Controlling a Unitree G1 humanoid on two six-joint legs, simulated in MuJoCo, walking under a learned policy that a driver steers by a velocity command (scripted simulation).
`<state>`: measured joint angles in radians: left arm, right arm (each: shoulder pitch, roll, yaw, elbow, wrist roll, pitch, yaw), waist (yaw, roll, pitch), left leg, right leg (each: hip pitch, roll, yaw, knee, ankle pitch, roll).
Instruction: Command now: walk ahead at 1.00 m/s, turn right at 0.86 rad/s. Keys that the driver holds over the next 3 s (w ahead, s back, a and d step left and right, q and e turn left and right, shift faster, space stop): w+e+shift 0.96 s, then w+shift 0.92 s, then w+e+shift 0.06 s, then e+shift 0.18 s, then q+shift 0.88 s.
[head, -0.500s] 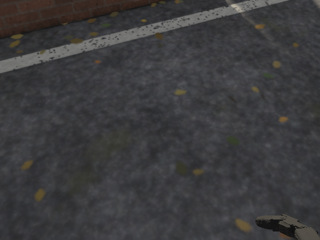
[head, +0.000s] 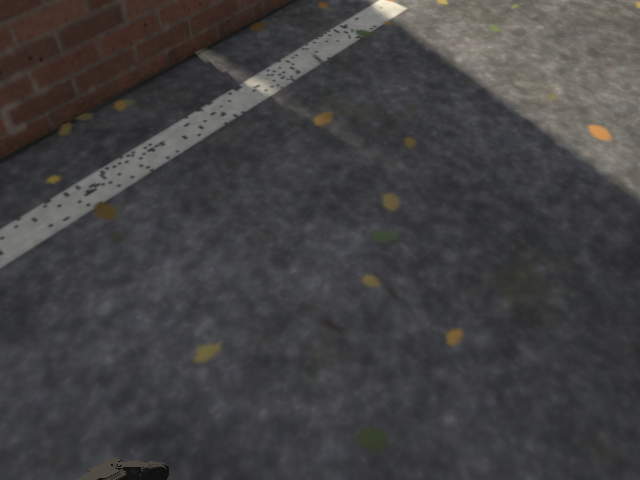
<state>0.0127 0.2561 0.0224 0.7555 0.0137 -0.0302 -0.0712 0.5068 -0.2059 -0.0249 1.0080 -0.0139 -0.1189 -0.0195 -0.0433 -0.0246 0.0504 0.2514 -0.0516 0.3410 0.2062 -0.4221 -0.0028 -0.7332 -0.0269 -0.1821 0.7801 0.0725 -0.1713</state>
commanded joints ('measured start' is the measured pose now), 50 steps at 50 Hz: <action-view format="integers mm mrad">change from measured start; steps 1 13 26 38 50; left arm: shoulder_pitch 221 326 390 -19 393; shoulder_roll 111 182 61 91 340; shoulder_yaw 29 80 40 9 124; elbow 8 44 -110 -241 -130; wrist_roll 1 -8 -51 15 24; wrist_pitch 2 -64 -73 32 42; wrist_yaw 3 77 58 -19 60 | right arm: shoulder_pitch -113 -418 -55 -159 -218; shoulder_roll -251 -126 -411 -174 -229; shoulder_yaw -49 11 -87 -37 -39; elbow -106 -392 -360 -218 -418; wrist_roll -1 -61 -65 -16 -11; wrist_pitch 9 55 30 -15 16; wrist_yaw -43 31 -11 28 20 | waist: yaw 214 9 -22 67 188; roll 149 140 488 90 -9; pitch -59 64 -477 60 -349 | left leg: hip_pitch -207 -868 184 -400 -1139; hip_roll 286 194 552 292 75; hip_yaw -30 -378 -1285 -196 -393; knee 297 884 48 -106 1464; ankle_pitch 1588 129 -357 444 23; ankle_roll -33 -89 127 42 -30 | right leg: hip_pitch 430 347 -4 -51 1184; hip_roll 118 -4 173 -69 -239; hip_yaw -57 611 350 179 970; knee -42 -630 648 317 -476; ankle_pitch -59 -213 -571 -87 -428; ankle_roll -47 -201 40 63 -306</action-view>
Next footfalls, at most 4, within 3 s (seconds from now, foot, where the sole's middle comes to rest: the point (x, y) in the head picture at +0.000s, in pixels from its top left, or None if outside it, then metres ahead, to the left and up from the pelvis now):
0.08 right None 0.25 -0.01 -0.75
0.48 left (295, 374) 0.70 0.05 -0.75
0.96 right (469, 304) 0.87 -0.37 -0.75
1.38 left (559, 197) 1.22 -0.70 -0.75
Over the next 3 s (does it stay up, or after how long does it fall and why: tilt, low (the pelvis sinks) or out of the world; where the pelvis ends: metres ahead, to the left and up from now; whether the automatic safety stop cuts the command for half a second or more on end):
stays up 1.33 -1.46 0.02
